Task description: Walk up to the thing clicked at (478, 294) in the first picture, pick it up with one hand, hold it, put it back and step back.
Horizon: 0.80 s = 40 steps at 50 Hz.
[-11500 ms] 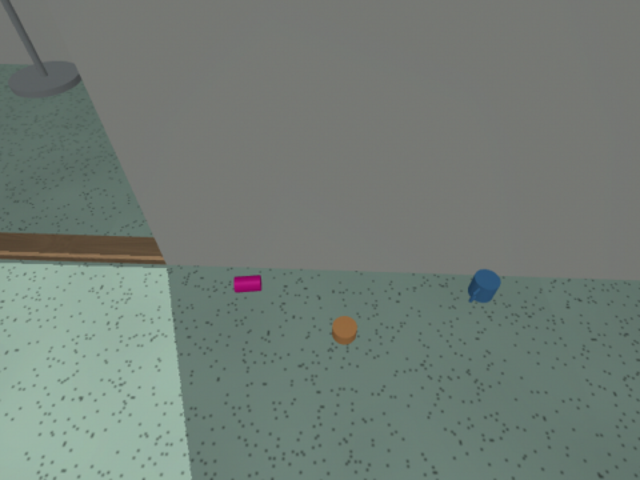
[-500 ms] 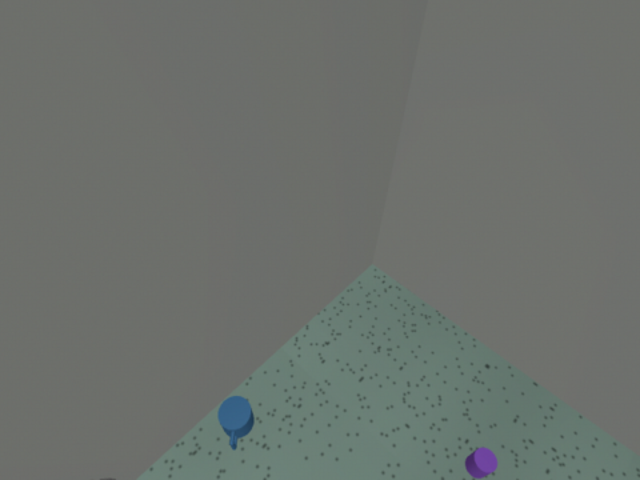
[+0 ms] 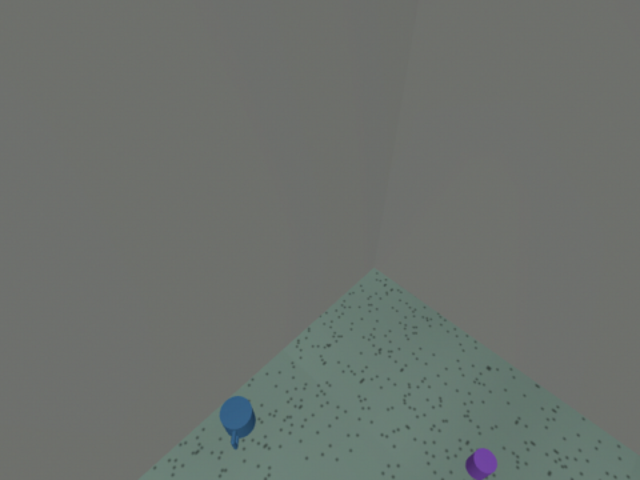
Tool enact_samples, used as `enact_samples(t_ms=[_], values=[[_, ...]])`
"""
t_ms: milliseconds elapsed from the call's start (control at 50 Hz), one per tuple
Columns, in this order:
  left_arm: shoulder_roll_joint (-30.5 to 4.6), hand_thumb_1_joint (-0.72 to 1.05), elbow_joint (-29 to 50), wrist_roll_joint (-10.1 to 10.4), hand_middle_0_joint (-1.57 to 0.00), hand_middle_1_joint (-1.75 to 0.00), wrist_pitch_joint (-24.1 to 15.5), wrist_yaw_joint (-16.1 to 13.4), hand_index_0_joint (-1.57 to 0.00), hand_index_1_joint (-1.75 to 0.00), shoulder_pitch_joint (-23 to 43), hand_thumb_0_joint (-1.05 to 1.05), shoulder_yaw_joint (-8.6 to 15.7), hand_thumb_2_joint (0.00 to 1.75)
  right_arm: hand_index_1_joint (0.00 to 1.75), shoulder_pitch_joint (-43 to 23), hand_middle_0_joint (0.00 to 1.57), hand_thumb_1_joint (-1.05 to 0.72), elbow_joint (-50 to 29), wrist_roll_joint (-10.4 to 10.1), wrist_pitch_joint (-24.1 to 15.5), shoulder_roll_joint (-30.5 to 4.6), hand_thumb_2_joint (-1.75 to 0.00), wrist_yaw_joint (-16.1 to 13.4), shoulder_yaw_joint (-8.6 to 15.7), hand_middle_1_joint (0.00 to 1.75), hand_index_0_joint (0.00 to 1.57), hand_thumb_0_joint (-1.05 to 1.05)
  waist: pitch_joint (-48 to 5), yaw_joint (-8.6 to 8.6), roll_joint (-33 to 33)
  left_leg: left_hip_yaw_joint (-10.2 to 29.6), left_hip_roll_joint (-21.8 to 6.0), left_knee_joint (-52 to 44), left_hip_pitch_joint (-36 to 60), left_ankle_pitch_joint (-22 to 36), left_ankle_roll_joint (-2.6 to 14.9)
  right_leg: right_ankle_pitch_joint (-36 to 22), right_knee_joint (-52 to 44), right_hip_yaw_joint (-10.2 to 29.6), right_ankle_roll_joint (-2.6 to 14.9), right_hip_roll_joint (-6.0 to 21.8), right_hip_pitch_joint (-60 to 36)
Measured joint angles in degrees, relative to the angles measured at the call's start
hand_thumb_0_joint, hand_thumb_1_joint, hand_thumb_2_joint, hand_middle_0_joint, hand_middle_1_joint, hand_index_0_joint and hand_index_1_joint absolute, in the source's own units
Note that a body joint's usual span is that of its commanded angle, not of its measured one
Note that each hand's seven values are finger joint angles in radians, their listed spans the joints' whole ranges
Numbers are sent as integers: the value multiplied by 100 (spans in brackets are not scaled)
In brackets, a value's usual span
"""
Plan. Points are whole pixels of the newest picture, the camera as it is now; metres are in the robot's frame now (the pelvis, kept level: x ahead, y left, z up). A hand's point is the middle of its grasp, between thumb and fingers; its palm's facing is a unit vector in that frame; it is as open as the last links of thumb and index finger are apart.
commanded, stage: stand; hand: left
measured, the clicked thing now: (237, 423) +0.41 +0.26 -0.74
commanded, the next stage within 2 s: none
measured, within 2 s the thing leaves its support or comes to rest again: neither
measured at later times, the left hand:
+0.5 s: hand out of the picture +0.09 +0.24 -0.15, palm faces -0.03 -0.94 -0.34, open 7.4 cm
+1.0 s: hand out of the picture +0.11 +0.25 -0.15, palm faces -0.02 -0.94 -0.35, open 7.4 cm
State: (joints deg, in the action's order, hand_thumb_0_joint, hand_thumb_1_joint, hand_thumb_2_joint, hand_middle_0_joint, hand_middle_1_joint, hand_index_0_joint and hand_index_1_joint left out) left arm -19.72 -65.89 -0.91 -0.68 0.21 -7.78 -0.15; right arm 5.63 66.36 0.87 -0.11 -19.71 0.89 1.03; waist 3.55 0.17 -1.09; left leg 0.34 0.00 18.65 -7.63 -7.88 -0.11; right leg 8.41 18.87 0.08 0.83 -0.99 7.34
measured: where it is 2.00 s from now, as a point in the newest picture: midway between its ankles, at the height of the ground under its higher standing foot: outside the picture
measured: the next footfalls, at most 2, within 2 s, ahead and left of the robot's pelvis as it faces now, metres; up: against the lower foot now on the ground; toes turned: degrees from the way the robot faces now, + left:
none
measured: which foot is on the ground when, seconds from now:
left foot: down 0.00-1.00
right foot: down 0.00-1.00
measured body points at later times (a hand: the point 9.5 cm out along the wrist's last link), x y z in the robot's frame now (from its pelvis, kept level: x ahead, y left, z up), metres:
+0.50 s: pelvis +0.01 -0.01 +0.00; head +0.02 -0.01 +0.45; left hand +0.10 +0.29 -0.13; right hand +0.08 -0.31 -0.14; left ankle +0.03 +0.12 -0.75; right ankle +0.02 -0.11 -0.75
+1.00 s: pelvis +0.03 +0.00 +0.00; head +0.04 -0.01 +0.45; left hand +0.11 +0.30 -0.13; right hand +0.11 -0.30 -0.13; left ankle +0.03 +0.12 -0.75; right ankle +0.02 -0.11 -0.75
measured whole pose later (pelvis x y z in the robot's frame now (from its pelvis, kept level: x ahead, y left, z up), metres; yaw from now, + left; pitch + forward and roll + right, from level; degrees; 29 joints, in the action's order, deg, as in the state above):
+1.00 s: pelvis +0.03 +0.00 +0.00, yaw +0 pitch -2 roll +0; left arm -19.7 -65.0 -0.6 -0.6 0.2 -5.6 0.0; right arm 5.4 65.3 0.8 -0.5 -20.0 -0.1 -0.6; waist 2.8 0.0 -0.5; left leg 0.5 -0.3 17.0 -5.5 -9.3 -0.6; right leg 9.9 17.3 0.0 1.2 -1.3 5.2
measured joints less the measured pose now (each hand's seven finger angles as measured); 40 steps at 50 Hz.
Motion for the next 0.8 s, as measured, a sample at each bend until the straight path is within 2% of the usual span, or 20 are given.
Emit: enact_samples(t_ms=[360, 800], values=[[36, 90, 98, 31, -21, -30, -8, 28, -20, -30, 182, 0, 0, 90, 30, 62, 21, -91, -22, 1, -35, -18, -90, -42, -95, 30, 20, 0, -58, 13, 38, 36, -59, -43, 36, -34, -71, 44, -30, -33, 67, -59, -34], [7, 91, 100, 32, -21, -30, 2, 14, -20, -30, 237, 0, 10, 90, 30, 5, 21, -91, -87, -6, -49, -34, -90, -77, -152, 30, 20, 0, -58, 6, 45, 18, -54, -123, 134, -128, -59, 116, -139, -11, 51, -53, -140]])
